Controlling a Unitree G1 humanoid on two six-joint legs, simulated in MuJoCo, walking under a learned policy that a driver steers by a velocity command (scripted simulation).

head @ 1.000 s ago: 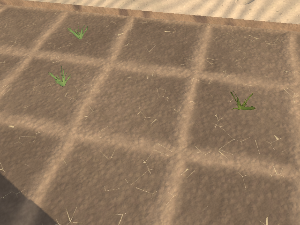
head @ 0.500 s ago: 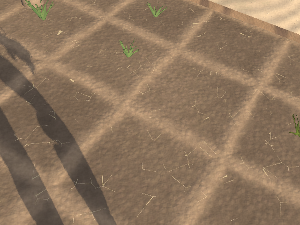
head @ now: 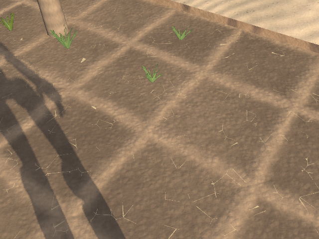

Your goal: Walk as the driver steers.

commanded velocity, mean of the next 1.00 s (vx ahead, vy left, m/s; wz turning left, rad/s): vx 0.09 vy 0.00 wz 0.01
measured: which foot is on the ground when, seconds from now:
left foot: down 0.00-0.72, up 0.74-0.96, down 0.98-1.00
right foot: down 0.00-0.96, up 0.98-1.00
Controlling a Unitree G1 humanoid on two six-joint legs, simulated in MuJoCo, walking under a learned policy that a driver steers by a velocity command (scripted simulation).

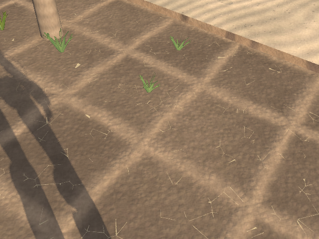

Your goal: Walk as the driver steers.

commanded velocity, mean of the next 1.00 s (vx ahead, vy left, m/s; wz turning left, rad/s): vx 0.47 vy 0.00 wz -0.46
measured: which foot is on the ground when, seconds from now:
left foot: down 0.00-0.44, up 0.46-0.96, down 0.98-1.00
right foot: up 0.00-0.42, down 0.44-0.98, up 1.00-1.00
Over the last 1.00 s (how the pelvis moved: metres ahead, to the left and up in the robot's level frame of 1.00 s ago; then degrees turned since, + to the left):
0.07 0.03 -0.01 -1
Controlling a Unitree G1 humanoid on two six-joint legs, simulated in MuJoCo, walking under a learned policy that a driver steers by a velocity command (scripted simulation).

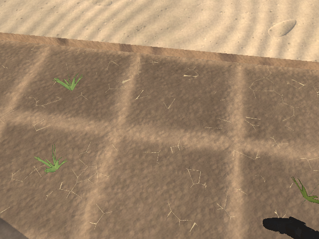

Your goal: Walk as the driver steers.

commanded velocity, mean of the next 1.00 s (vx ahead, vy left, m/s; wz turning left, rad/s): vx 0.50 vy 0.00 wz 0.08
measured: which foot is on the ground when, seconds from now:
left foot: down 0.00-0.54, up 0.56-1.00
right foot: up 0.00-0.50, down 0.52-1.00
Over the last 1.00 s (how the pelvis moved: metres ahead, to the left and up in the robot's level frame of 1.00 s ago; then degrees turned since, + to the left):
0.53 -0.06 -0.01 -30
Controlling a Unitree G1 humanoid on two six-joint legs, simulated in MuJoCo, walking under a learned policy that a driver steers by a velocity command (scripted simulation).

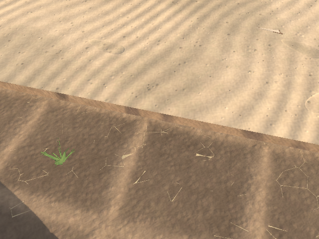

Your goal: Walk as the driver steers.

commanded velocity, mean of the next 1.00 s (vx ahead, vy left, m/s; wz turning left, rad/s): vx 0.35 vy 0.00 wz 0.47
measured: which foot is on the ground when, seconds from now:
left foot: up 0.00-0.08, down 0.10-0.62, up 0.64-1.00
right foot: down 0.00-0.08, up 0.10-0.60, down 0.62-1.00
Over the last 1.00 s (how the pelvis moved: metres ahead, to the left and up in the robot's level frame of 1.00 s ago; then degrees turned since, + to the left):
0.50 -0.03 0.01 10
